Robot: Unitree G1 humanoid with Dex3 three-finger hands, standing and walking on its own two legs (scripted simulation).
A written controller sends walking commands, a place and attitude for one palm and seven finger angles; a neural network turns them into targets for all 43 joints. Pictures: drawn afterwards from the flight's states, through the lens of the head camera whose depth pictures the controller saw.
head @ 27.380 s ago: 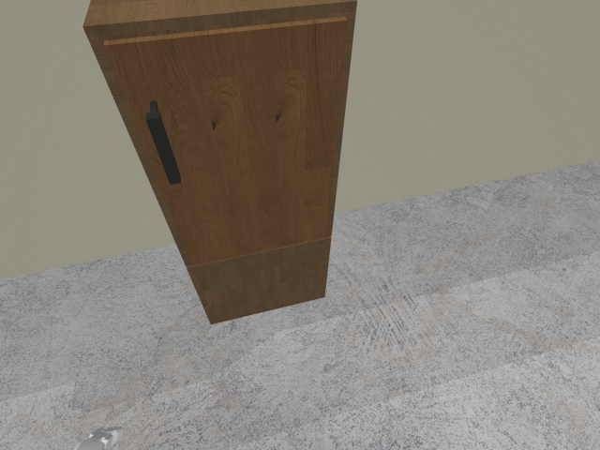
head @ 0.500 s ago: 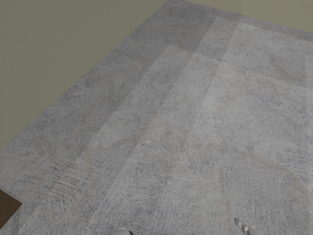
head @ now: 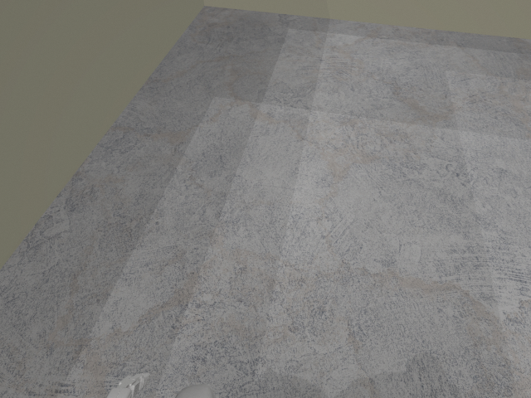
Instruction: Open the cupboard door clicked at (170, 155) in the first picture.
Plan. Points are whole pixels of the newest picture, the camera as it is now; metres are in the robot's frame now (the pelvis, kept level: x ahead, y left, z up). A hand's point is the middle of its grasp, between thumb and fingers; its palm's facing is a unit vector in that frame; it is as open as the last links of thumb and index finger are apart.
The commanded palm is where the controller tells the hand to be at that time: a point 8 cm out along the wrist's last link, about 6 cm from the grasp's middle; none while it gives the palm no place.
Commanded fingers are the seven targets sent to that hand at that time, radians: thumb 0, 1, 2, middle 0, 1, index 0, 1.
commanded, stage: walk to a spot facing it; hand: left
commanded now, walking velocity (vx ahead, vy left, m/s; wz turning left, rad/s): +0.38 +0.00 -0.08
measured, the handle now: out of the picture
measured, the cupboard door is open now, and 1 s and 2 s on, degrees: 45 45 45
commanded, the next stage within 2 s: turn to face it in 0.44 s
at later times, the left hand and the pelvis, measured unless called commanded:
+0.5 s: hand (169, 306) +0.30 +0.20 -0.16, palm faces -0.05 -0.98 -0.17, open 7.4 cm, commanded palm none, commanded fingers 0.00 0.90 0.90 -0.20 -0.30 -0.20 -0.30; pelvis +0.23 +0.02 +0.01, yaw -5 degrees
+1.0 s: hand (196, 245) +0.45 +0.17 -0.19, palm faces +0.12 -0.98 -0.17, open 7.3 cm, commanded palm none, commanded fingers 0.00 0.90 0.90 -0.20 -0.30 -0.20 -0.30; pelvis +0.39 -0.02 -0.01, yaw +6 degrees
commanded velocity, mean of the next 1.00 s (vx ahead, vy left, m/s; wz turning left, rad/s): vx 0.16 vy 0.00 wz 0.19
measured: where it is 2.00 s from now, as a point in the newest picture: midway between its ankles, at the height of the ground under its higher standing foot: (292, 313)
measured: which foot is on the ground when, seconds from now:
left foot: up 0.00-0.22, down 0.24-0.60, up 0.62-0.92, down 0.94-1.00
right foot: down 0.00-0.26, up 0.28-0.60, down 0.62-0.94, up 0.96-1.00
